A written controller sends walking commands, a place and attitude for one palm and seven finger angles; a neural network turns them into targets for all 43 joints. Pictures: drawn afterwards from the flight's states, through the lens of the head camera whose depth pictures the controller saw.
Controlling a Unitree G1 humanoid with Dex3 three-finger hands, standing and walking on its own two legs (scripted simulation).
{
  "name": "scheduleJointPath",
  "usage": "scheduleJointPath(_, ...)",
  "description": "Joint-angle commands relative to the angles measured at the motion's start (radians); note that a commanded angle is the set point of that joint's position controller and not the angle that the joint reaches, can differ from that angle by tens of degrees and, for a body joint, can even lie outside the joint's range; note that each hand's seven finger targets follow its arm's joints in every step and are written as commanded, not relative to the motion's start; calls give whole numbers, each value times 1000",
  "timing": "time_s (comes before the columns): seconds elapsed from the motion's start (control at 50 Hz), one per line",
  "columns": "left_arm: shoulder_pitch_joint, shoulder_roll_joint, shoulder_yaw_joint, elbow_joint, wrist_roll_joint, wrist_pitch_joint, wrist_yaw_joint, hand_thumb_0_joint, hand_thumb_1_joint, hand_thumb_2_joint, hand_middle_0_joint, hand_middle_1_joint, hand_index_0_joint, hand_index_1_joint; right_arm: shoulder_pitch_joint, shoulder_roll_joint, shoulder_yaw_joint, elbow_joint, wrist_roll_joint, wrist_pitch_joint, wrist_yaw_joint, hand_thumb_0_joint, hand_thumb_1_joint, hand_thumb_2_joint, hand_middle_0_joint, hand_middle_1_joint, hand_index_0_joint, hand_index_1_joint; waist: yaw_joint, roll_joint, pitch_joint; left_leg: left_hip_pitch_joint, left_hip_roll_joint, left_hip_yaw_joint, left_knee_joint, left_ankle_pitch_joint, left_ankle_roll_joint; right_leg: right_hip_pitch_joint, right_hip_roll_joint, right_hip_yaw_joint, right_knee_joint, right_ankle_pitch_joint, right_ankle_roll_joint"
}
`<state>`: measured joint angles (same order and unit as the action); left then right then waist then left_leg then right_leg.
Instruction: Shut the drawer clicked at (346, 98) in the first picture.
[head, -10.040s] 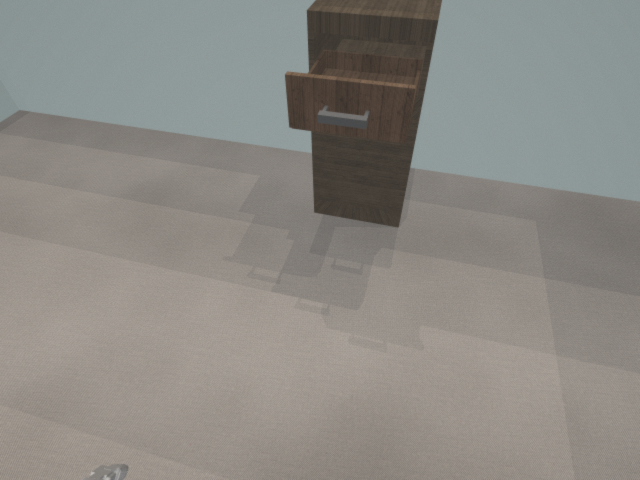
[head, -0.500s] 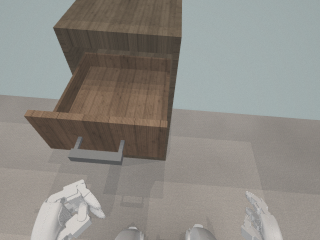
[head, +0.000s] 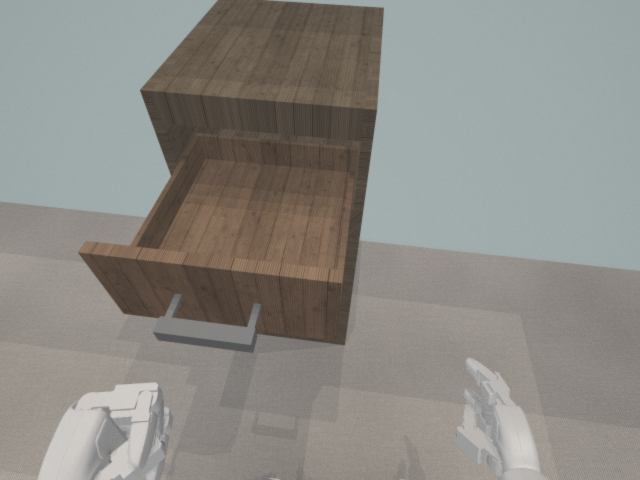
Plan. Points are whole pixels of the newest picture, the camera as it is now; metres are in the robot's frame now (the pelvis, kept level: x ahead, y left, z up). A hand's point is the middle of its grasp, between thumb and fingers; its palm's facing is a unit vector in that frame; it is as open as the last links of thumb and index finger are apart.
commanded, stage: raise the hand and make a fist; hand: left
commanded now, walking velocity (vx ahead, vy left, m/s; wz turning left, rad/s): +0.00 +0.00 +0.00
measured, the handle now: (211, 320) +0.32 +0.19 +0.00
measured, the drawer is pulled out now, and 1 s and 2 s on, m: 0.29 0.29 0.29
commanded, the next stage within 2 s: bring the fist close to the handle in 0.40 s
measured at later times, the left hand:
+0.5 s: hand (164, 439) +0.15 +0.16 +0.09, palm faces +0.01 -1.00 -0.09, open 3.3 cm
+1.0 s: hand (183, 423) +0.17 +0.17 +0.05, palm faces -0.02 -1.00 -0.06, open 3.3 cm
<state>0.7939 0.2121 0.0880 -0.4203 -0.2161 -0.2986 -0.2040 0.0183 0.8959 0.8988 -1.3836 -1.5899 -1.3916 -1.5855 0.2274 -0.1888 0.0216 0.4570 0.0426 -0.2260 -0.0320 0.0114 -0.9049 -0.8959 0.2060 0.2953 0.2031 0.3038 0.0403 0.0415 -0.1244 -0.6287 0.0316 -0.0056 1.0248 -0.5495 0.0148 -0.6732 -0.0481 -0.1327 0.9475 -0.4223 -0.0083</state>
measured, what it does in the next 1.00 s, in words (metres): stands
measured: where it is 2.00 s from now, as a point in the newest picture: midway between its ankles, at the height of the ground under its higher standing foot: outside the picture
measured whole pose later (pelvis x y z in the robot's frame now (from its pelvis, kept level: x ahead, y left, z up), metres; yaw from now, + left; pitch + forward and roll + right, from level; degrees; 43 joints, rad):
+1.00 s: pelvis -0.01 -0.01 -0.01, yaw +0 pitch +12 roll -2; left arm 0.58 0.20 0.12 -0.18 -0.23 -0.36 -0.23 0.02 0.90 0.90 -1.39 -1.60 -1.40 -1.60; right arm 0.23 -0.22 0.00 0.52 0.03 -0.25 -0.04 0.01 -0.91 -0.90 0.20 0.30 0.20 0.30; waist 0.00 0.03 -0.12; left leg -0.74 0.03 0.00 1.08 -0.55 0.01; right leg -0.79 -0.05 -0.13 1.01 -0.43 -0.02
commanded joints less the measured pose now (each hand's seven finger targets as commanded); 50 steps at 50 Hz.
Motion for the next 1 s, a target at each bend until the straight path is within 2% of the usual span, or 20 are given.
scheduleJointPath(0.0, 51, 91, 78, -189, -34, -62, -17, 0, 900, 900, -1400, -1600, -1400, -1600, -83, -119, -62, -151, 12, -84, -14, 0, -900, -900, 200, 300, 200, 300, -18, -23, -90, 1, -29, -33, -197, 304, 1, 177, 37, 55, -149, 158, -16)
scheduleJointPath(0.04, 34, 79, 69, -156, -35, -59, -22, 0, 900, 900, -1400, -1600, -1400, -1600, -95, -123, -60, -144, 13, -90, -17, 0, -900, -900, 200, 300, 200, 300, -23, -39, -51, -15, -30, -32, -200, 276, 2, 172, 36, 63, -166, 127, -17)
scheduleJointPath(0.22, 14, 105, 109, -160, -45, -81, -17, 0, 900, 900, -1400, -1600, -1400, -1600, -89, -124, -65, -125, 14, -115, -18, 0, -900, -900, 200, 300, 200, 300, -12, 1, -74, 0, -35, -21, -208, 284, 1, 198, 32, 76, -179, 129, -19)
scheduleJointPath(0.3, 2, 81, 80, -153, -45, -82, -19, 0, 900, 900, -1400, -1600, -1400, -1600, -90, -127, -62, -123, 13, -121, -15, 0, -900, -900, 200, 300, 200, 300, -19, 8, -55, 2, -37, -20, -211, 276, 2, 192, 32, 76, -185, 124, -18)
scheduleJointPath(0.34, 12, 95, 97, -133, -39, -80, -14, 0, 900, 900, -1400, -1600, -1400, -1600, -92, -128, -66, -115, 12, -122, -17, 0, -900, -900, 200, 300, 200, 300, -16, -27, -58, 4, -35, -23, -213, 287, 4, 199, 35, 73, -186, 134, -19)
scheduleJointPath(0.36, 26, 82, 84, -143, -37, -79, -17, 0, 900, 900, -1400, -1600, -1400, -1600, -88, -127, -64, -119, 12, -124, -14, 0, -900, -900, 200, 300, 200, 300, -13, -2, -67, 10, -36, -20, -217, 286, 4, 198, 34, 71, -183, 133, -18)
scheduleJointPath(0.38, 17, 77, 72, -146, -37, -78, -17, 0, 900, 900, -1400, -1600, -1400, -1600, -89, -127, -63, -122, 12, -125, -13, 0, -900, -900, 200, 300, 200, 300, -19, -14, -54, 8, -35, -20, -217, 280, 3, 192, 34, 69, -183, 132, -16)
scheduleJointPath(0.44, -7, 109, 108, -128, -35, -74, -10, 0, 900, 900, -1400, -1600, -1400, -1600, -92, -130, -64, -113, 9, -122, -18, 0, -900, -900, 200, 300, 200, 300, -18, -39, -49, -8, -35, -21, -214, 254, 5, 191, 35, 83, -199, 92, -16)
scheduleJointPath(0.48, 5, 89, 96, -133, -40, -77, -14, 0, 900, 900, -1400, -1600, -1400, -1600, -91, -126, -62, -118, 12, -123, -19, 0, -900, -900, 200, 300, 200, 300, -17, -21, -46, -2, -36, -19, -221, 243, 3, 186, 34, 79, -197, 82, -16)
scheduleJointPath(0.54, -41, 71, 68, -96, -32, -80, -17, 0, 900, 900, -1400, -1600, -1400, -1600, -87, -136, -61, -108, 3, -120, -19, 0, -900, -900, 200, 300, 200, 300, -35, -40, -37, -16, -38, -24, -202, 257, 6, 161, 38, 71, -180, 109, -14)
scheduleJointPath(0.6, -60, 84, 92, -56, -36, -94, -29, 0, 900, 900, -1400, -1600, -1400, -1600, -77, -137, -66, -103, 1, -116, -18, 0, -900, -900, 200, 300, 200, 300, -34, -52, -58, -41, -42, -20, -184, 244, 3, 158, 33, 87, -177, 89, -12)
scheduleJointPath(0.64, -112, 95, 92, -54, -30, -104, -32, 0, 900, 900, -1400, -1600, -1400, -1600, -80, -142, -62, -101, -2, -113, -19, 0, -900, -900, 200, 300, 200, 300, -38, -31, -49, -53, -42, -23, -180, 229, 4, 141, 34, 84, -166, 67, -15)
scheduleJointPath(0.7, -123, 87, 93, -45, -34, -121, -36, 0, 900, 900, -1400, -1600, -1400, -1600, -68, -141, -66, -102, -3, -111, -17, 0, -900, -900, 200, 300, 200, 300, -37, -19, -98, -47, -43, -23, -164, 249, 4, 135, 34, 78, -140, 95, -15)
scheduleJointPath(0.72, -143, 78, 73, -49, -33, -124, -38, 0, 900, 900, -1400, -1600, -1400, -1600, -71, -142, -62, -105, -6, -112, -16, 0, -900, -900, 200, 300, 200, 300, -42, 7, -99, -51, -44, -23, -159, 243, 4, 124, 32, 79, -135, 91, -15)
scheduleJointPath(0.76, -144, 91, 103, -10, -32, -127, -32, 0, 900, 900, -1400, -1600, -1400, -1600, -65, -142, -69, -95, -6, -105, -17, 0, -900, -900, 200, 300, 200, 300, -40, -24, -114, -63, -43, -25, -148, 255, 3, 122, 34, 76, -123, 103, -15)
scheduleJointPath(0.78, -134, 73, 86, 6, -36, -125, -37, 0, 900, 900, -1400, -1600, -1400, -1600, -70, -140, -68, -98, -7, -102, -15, 0, -900, -900, 200, 300, 200, 300, -41, -18, -104, -75, -45, -23, -144, 253, 2, 116, 33, 77, -121, 106, -16)
scheduleJointPath(0.84, -185, 90, 92, 9, -32, -127, -38, 0, 900, 900, -1400, -1600, -1400, -1600, -77, -148, -68, -100, -9, -95, -15, 0, -900, -900, 200, 300, 200, 300, -43, -13, -123, -97, -44, -25, -131, 257, 3, 108, 32, 80, -101, 104, -18)
scheduleJointPath(0.92, -171, 82, 92, 36, -33, -129, -34, 0, 900, 900, -1400, -1600, -1400, -1600, -70, -146, -73, -107, -9, -86, -12, 0, -900, -900, 200, 300, 200, 300, -37, -9, -147, -111, -44, -23, -118, 264, 0, 90, 32, 72, -77, 115, -17)
scheduleJointPath(0.96, -214, 83, 91, 56, -28, -135, -26, 0, 900, 900, -1400, -1600, -1400, -1600, -67, -150, -73, -104, -13, -78, -13, 0, -900, -900, 200, 300, 200, 300, -48, -44, -138, -135, -41, -29, -108, 255, 1, 69, 34, 69, -64, 104, -16)
scheduleJointPath(0.98, -211, 70, 77, 50, -28, -141, -25, 0, 900, 900, -1400, -1600, -1400, -1600, -66, -151, -73, -108, -13, -78, -13, 0, -900, -900, 200, 300, 200, 300, -45, -15, -145, -135, -42, -28, -104, 251, 0, 57, 34, 69, -56, 97, -17)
